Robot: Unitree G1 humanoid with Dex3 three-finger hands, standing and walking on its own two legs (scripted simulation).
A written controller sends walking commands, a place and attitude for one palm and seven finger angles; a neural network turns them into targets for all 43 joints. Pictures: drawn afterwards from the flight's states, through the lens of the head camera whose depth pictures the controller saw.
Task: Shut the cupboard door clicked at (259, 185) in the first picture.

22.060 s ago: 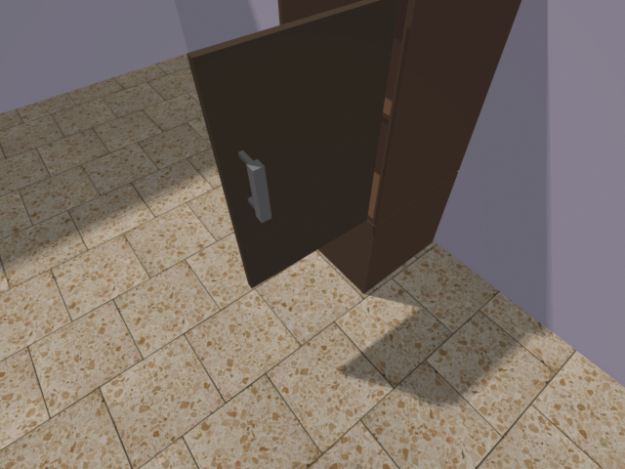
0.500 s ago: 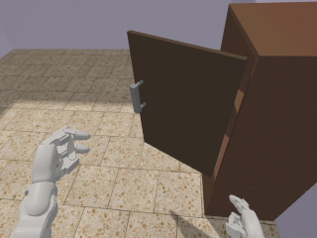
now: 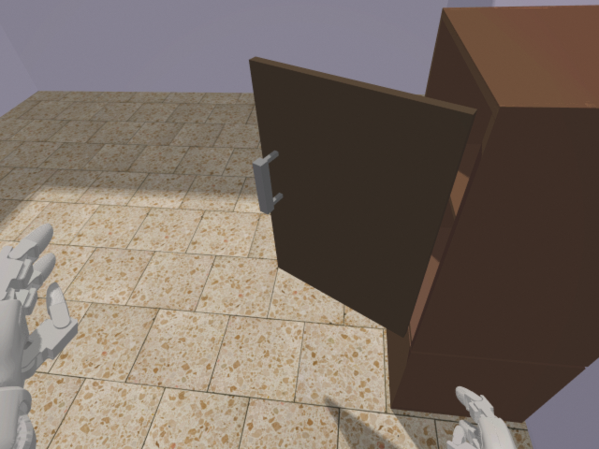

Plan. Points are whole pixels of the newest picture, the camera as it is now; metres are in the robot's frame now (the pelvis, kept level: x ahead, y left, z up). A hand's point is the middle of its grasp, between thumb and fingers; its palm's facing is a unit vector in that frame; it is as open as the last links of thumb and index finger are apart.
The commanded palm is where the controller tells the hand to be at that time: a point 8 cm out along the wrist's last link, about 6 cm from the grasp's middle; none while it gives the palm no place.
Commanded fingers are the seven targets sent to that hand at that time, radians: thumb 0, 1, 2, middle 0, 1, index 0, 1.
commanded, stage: draw the hand back to the body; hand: left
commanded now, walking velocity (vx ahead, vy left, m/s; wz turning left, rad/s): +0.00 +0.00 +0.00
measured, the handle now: (270, 182) +0.63 +0.15 +0.00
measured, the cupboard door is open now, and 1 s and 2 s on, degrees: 61 61 61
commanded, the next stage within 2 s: step back with the hand held close in 0.14 s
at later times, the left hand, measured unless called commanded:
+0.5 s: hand (77, 316) +0.20 +0.27 +0.15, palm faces +0.39 -0.78 -0.48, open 7.4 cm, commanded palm +0.14 +0.31 +0.17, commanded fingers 0.00 0.90 0.90 -0.20 -0.30 -0.20 -0.30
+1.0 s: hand (10, 376) +0.13 +0.30 +0.15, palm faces +0.45 -0.77 -0.45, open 7.4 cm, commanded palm +0.07 +0.33 +0.17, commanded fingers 0.00 0.90 0.90 -0.20 -0.30 -0.20 -0.30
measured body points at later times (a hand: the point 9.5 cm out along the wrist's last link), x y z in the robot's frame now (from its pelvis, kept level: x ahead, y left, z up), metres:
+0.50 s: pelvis +0.00 +0.01 +0.00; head +0.00 -0.01 +0.44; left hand +0.17 +0.31 +0.18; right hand +0.17 -0.24 -0.10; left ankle -0.02 +0.10 -0.74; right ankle -0.01 -0.11 -0.74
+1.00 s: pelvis -0.07 +0.03 -0.02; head -0.06 +0.04 +0.43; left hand +0.10 +0.34 +0.17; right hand +0.09 -0.22 -0.10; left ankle -0.02 +0.10 -0.74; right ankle -0.01 -0.11 -0.74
